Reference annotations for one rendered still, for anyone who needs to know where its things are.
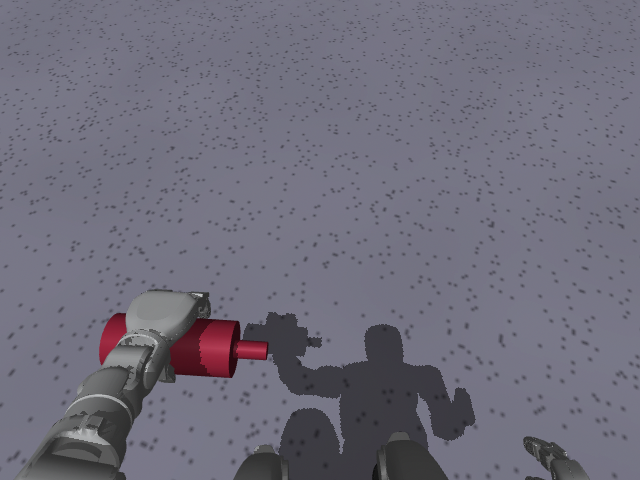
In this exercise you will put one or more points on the left robot arm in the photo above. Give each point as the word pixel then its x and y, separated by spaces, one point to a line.
pixel 89 442

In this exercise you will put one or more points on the left robot hand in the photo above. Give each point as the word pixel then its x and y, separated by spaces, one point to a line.
pixel 168 314

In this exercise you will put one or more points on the right robot hand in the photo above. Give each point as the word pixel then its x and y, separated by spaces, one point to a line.
pixel 554 459

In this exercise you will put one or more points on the bottle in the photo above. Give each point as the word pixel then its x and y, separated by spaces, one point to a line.
pixel 211 347

